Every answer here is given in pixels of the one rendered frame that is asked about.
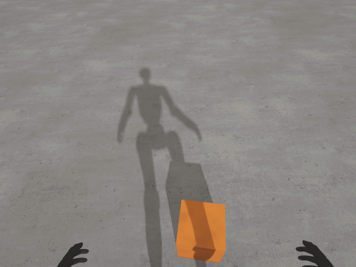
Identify left robot hand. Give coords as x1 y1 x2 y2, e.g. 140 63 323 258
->
57 243 89 267

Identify carton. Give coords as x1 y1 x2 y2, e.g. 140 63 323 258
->
176 200 226 263

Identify right robot hand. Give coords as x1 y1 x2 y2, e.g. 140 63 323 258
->
296 240 334 267

